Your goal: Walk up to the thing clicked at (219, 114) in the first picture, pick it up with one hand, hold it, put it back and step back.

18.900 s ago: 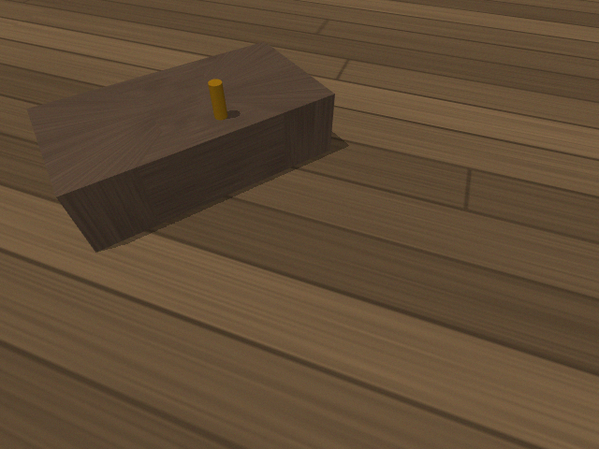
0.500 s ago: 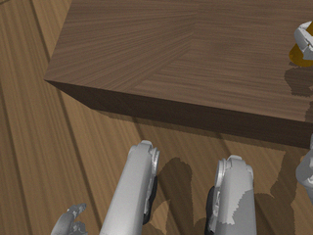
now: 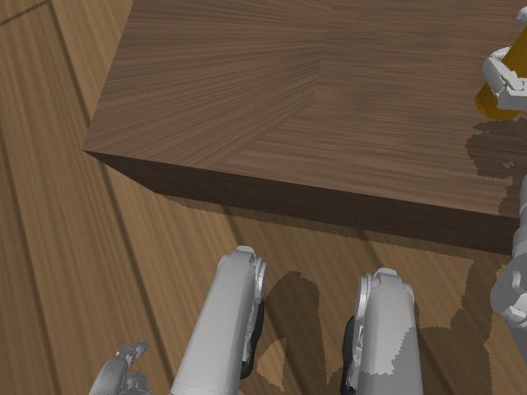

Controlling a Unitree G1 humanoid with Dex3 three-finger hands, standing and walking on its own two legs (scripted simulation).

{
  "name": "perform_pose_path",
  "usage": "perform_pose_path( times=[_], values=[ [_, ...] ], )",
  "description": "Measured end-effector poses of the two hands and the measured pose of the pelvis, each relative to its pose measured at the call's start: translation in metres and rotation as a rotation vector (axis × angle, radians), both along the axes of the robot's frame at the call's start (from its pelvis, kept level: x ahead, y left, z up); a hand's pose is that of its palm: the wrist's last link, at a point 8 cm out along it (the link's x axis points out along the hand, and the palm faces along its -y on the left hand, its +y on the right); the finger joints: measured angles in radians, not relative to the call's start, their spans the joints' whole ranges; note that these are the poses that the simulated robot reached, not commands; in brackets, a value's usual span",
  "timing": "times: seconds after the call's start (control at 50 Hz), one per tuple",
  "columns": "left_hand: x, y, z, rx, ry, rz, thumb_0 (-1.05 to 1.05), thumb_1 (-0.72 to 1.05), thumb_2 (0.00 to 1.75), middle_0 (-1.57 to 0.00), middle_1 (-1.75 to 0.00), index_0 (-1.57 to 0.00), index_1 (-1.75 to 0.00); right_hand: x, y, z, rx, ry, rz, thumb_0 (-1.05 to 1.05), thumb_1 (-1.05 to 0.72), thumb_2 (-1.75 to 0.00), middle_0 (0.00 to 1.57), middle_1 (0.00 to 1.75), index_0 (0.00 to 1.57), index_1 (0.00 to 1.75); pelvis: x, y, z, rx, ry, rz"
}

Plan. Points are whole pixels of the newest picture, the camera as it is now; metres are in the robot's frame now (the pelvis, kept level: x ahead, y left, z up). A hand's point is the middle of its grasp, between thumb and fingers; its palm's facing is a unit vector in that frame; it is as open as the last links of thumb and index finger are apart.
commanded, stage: settle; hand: right
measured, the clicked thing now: out of the picture +0.55 -0.24 +0.04
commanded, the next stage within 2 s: lift in 0.16 s
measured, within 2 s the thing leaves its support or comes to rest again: neither
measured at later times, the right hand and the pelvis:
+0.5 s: hand out of the picture +0.54 -0.22 +0.05, palm faces +0.18 +0.98 -0.04, open 8.2 cm; pelvis +0.01 +0.00 +0.02, yaw +0 degrees
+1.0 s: hand out of the picture +0.47 -0.21 +0.16, palm faces +0.21 +0.98 -0.03, open 8.2 cm; pelvis +0.03 +0.00 +0.12, yaw -1 degrees
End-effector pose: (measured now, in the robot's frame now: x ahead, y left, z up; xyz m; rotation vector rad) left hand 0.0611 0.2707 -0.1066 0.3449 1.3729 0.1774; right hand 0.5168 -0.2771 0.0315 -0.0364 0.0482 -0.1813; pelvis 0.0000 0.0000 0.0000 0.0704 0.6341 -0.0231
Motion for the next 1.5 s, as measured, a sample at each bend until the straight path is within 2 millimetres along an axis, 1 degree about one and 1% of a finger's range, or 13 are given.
perform_pose_path(
  times=[0.2, 0.4, 0.5, 0.6, 0.7, 0.84, 1.04, 1.16, 1.32, 1.5],
  values=[
    [0.004, 0.001, 0.010, 0.001, -0.002, 0.001, 0.01, 0.90, 0.89, -0.20, -0.29, -0.20, -0.30, 0.002, 0.003, 0.008, 0.005, -0.006, -0.001, 0.03, 0.13, -1.10, 0.94, 1.01, 0.79, 1.03, 0.005, 0.000, 0.010, -0.001, -0.002, 0.002],
    [0.008, 0.001, 0.016, -0.005, -0.009, 0.000, 0.01, 0.91, 0.89, -0.20, -0.30, -0.21, -0.30, -0.003, 0.006, 0.014, 0.005, -0.011, -0.004, 0.03, 0.13, -1.10, 0.93, 1.01, 0.79, 1.03, 0.006, 0.001, 0.017, -0.004, -0.006, 0.002],
    [0.012, 0.000, 0.021, -0.010, -0.021, 0.003, 0.01, 0.91, 0.88, -0.20, -0.30, -0.21, -0.29, -0.008, 0.008, 0.022, 0.001, -0.011, -0.005, 0.03, 0.13, -1.10, 0.93, 1.01, 0.79, 1.03, 0.008, 0.002, 0.024, -0.006, -0.016, 0.001],
    [0.019, -0.001, 0.032, -0.017, -0.044, 0.005, 0.01, 0.91, 0.88, -0.20, -0.30, -0.21, -0.29, -0.017, 0.010, 0.036, 0.002, -0.013, -0.009, 0.03, 0.13, -1.10, 0.93, 1.02, 0.79, 1.03, 0.010, 0.002, 0.037, -0.008, -0.031, 0.000],
    [0.029, -0.003, 0.049, -0.024, -0.076, 0.005, 0.01, 0.91, 0.88, -0.20, -0.30, -0.21, -0.29, -0.028, 0.012, 0.055, 0.003, -0.011, -0.013, 0.03, 0.13, -1.10, 0.93, 1.02, 0.79, 1.03, 0.013, 0.003, 0.054, -0.011, -0.054, -0.002],
    [0.045, -0.005, 0.079, -0.028, -0.134, 0.003, 0.01, 0.91, 0.88, -0.20, -0.30, -0.21, -0.29, -0.048, 0.016, 0.085, 0.006, -0.013, -0.015, 0.03, 0.13, -1.09, 0.93, 1.02, 0.79, 1.03, 0.018, 0.002, 0.083, -0.014, -0.095, -0.007],
    [0.069, -0.009, 0.130, -0.033, -0.220, -0.004, 0.01, 0.90, 0.89, -0.20, -0.30, -0.21, -0.29, -0.083, 0.020, 0.138, 0.006, -0.020, -0.031, 0.03, 0.13, -1.10, 0.93, 1.01, 0.79, 1.03, 0.028, 0.001, 0.131, -0.021, -0.183, -0.018],
    [0.084, -0.013, 0.159, -0.037, -0.274, -0.020, 0.01, 0.89, 0.90, -0.20, -0.30, -0.20, -0.29, -0.101, 0.022, 0.167, 0.005, -0.024, -0.035, 0.03, 0.13, -1.10, 0.93, 1.01, 0.79, 1.03, 0.035, 0.001, 0.157, -0.027, -0.237, -0.023],
    [0.098, -0.015, 0.189, -0.042, -0.323, -0.038, 0.01, 0.88, 0.90, -0.19, -0.29, -0.19, -0.30, -0.116, 0.028, 0.191, 0.012, -0.026, -0.027, 0.03, 0.13, -1.10, 0.93, 1.01, 0.79, 1.02, 0.042, 0.000, 0.183, -0.033, -0.296, -0.027],
    [0.105, -0.021, 0.208, -0.061, -0.340, -0.044, 0.01, 0.89, 0.90, -0.19, -0.29, -0.19, -0.29, -0.129, 0.031, 0.213, 0.008, -0.037, -0.029, 0.03, 0.13, -1.11, 0.93, 1.01, 0.80, 1.02, 0.049, -0.001, 0.203, -0.041, -0.348, -0.027]
  ],
)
